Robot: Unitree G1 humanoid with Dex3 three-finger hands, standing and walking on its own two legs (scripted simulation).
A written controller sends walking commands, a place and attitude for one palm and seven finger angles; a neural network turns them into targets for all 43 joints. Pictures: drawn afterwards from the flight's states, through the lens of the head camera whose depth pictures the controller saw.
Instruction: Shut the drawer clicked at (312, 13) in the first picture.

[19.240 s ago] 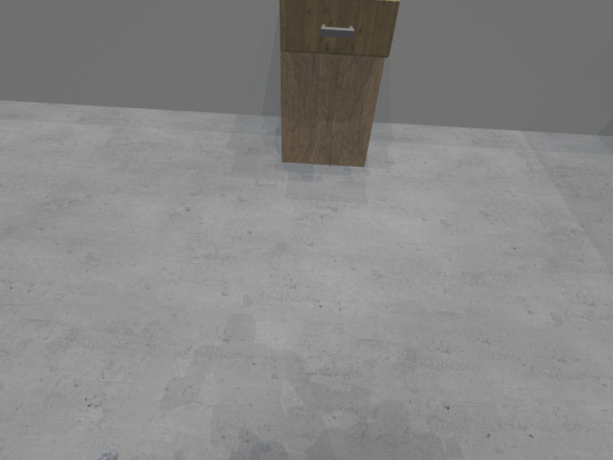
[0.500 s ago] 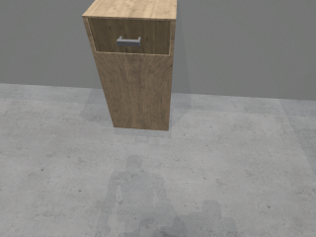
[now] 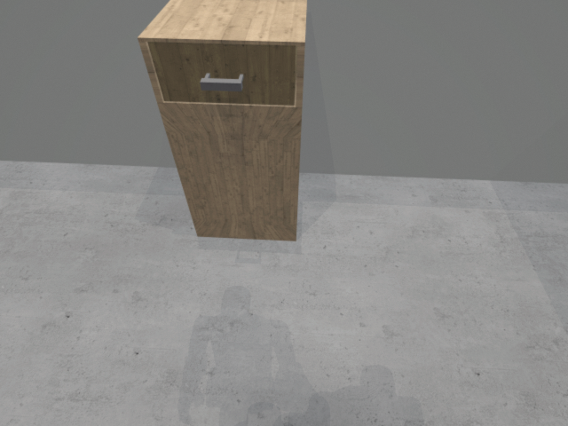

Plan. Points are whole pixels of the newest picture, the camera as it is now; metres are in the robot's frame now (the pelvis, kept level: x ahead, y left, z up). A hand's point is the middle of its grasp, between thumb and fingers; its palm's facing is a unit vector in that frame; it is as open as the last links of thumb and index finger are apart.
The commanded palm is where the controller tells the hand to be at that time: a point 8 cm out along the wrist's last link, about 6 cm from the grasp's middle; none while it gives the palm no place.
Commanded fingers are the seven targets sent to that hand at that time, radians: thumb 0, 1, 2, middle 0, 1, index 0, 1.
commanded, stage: look to check the result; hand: left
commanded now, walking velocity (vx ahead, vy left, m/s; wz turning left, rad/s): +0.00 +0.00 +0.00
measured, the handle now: (223, 80) +0.97 +0.22 +0.00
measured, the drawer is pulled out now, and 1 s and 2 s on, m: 0.00 0.00 0.00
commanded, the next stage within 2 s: stand and wait in 0.58 s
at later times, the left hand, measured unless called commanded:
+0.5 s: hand out of the picture +0.04 +0.19 -0.17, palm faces +0.02 -0.97 -0.24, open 7.4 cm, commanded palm none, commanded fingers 0.00 0.90 0.90 -0.20 -0.30 -0.20 -0.30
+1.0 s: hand out of the picture +0.07 +0.20 -0.16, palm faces +0.00 -0.96 -0.27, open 7.4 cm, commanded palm none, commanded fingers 0.00 0.90 0.90 -0.20 -0.30 -0.20 -0.30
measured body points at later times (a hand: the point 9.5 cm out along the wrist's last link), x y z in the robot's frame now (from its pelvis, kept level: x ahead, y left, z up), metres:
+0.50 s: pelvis +0.02 -0.01 +0.00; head +0.03 -0.01 +0.45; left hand +0.04 +0.24 -0.15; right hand +0.03 -0.24 -0.16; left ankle +0.05 +0.12 -0.74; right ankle +0.02 -0.10 -0.74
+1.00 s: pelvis +0.03 -0.01 +0.01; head +0.04 -0.02 +0.46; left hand +0.07 +0.25 -0.14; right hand +0.05 -0.27 -0.15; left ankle +0.05 +0.12 -0.74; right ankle +0.02 -0.10 -0.74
